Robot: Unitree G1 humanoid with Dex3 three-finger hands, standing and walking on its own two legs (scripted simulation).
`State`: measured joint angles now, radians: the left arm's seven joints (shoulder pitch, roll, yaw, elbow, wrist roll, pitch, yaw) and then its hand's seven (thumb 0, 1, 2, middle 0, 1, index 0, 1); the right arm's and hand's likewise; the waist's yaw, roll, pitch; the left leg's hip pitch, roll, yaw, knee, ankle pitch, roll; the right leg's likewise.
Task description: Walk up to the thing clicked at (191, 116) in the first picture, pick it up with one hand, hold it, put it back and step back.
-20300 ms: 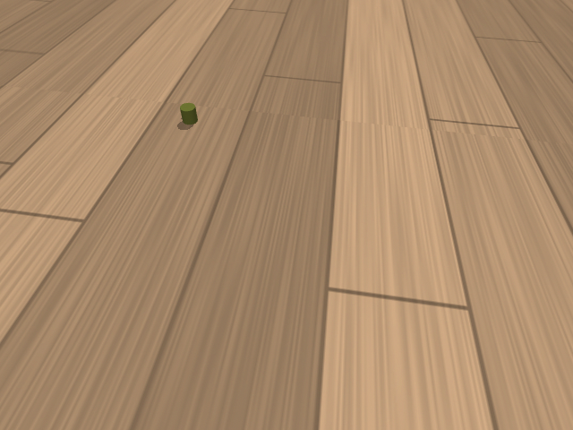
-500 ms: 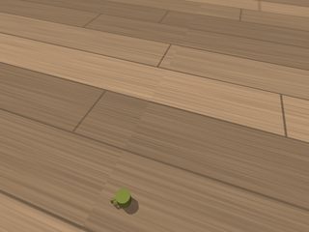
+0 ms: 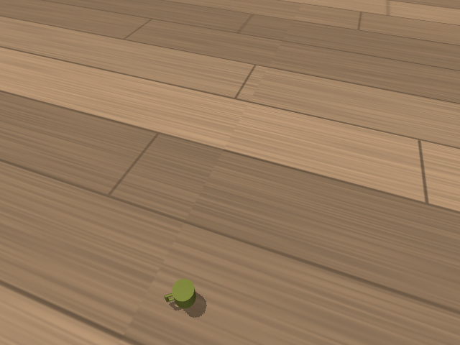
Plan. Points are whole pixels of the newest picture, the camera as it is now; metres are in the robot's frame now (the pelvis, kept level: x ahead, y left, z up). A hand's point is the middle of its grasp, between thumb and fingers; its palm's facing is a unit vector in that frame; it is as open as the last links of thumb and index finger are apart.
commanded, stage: stand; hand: left
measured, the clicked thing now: (180, 294) +0.44 +0.20 -0.74
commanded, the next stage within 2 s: walk up in 0.70 s
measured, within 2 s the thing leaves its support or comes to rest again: neither
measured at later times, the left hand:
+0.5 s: hand out of the picture +0.08 +0.26 -0.16, palm faces -0.03 -0.94 -0.35, open 7.4 cm
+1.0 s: hand out of the picture +0.09 +0.22 -0.17, palm faces -0.06 -0.91 -0.40, open 7.4 cm
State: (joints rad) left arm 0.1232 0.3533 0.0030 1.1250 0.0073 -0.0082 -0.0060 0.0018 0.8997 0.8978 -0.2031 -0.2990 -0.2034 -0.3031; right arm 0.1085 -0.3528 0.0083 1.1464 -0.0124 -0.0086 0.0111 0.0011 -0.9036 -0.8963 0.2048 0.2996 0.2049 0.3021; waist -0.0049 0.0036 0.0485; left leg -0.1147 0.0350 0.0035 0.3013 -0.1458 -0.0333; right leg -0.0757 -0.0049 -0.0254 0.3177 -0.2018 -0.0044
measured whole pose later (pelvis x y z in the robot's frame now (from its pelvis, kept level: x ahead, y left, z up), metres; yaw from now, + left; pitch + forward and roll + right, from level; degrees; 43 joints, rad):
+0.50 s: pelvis +0.01 +0.00 +0.00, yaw +0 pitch -2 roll +0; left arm 0.12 0.35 0.00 1.12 0.01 -0.01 0.00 0.00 0.90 0.90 -0.20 -0.30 -0.20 -0.30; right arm 0.10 -0.35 0.01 1.14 -0.01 -0.01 0.01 0.00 -0.90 -0.90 0.20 0.30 0.21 0.30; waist 0.00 0.00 0.05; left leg -0.11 0.04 0.01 0.30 -0.16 -0.03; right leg -0.07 0.00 -0.02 0.31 -0.21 0.00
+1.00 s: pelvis +0.00 -0.07 -0.03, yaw -3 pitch -3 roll +0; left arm 0.21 0.45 0.12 0.94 0.05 0.06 -0.06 0.00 0.90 0.90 -0.20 -0.30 -0.20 -0.30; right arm 0.24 -0.45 -0.08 0.98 -0.05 -0.02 -0.04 0.00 -0.90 -0.90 0.21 0.30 0.21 0.30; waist -0.01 -0.02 0.11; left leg -0.26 0.15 -0.02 0.67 -0.38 -0.03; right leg -0.31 -0.04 0.06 0.66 -0.32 0.02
